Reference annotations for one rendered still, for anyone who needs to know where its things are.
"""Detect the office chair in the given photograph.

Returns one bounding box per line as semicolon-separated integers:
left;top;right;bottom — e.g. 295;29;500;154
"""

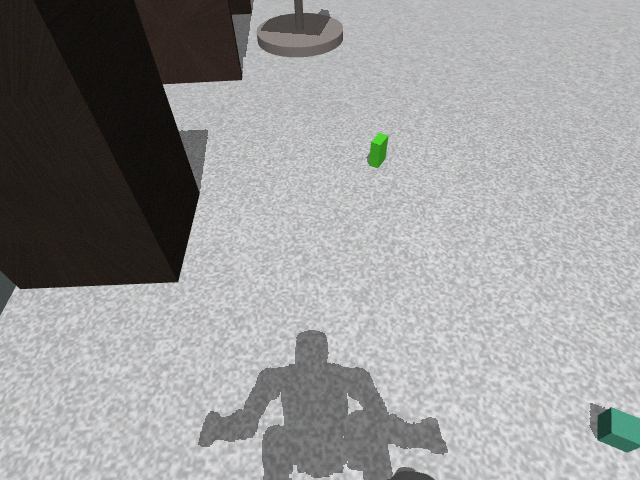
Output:
256;0;343;57

